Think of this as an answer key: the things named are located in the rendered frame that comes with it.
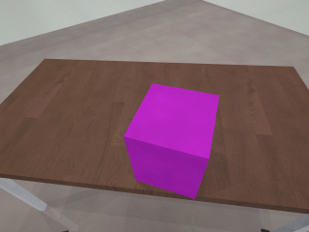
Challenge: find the carton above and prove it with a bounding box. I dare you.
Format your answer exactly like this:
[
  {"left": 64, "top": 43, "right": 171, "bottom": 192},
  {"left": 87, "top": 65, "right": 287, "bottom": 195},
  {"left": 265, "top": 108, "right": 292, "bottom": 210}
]
[{"left": 124, "top": 83, "right": 219, "bottom": 199}]

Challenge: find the table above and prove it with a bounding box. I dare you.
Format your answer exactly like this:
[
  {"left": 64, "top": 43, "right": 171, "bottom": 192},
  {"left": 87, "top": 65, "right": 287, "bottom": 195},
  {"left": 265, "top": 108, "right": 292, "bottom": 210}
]
[{"left": 0, "top": 58, "right": 309, "bottom": 232}]

